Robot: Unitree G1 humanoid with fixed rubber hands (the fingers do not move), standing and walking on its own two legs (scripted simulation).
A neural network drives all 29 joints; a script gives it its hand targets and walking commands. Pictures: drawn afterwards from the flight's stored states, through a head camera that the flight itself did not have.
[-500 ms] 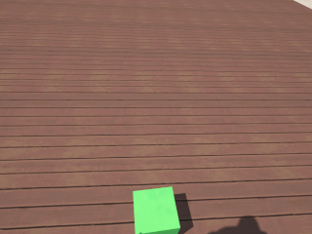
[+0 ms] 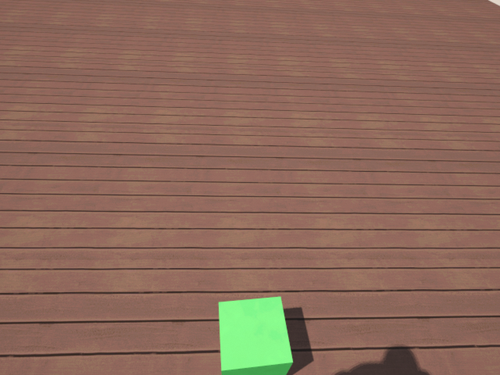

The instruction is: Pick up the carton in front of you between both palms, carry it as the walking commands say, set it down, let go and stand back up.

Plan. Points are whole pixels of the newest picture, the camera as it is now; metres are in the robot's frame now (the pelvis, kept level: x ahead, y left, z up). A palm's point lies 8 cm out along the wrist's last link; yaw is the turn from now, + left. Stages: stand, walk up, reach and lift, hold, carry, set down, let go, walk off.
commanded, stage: stand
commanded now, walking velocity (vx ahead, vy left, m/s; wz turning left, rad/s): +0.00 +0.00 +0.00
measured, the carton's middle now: (251, 343) +0.38 -0.03 -0.64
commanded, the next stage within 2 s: none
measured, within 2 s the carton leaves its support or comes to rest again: neither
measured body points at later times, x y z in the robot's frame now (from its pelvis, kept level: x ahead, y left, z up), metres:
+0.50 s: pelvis -0.02 +0.00 +0.01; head -0.02 +0.01 +0.45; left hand -0.07 +0.22 -0.16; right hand -0.05 -0.23 -0.15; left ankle -0.04 +0.10 -0.73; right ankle -0.08 -0.12 -0.73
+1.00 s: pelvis -0.04 -0.02 +0.01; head -0.04 -0.01 +0.46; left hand -0.10 +0.19 -0.16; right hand -0.08 -0.23 -0.15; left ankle -0.04 +0.10 -0.73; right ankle -0.08 -0.13 -0.73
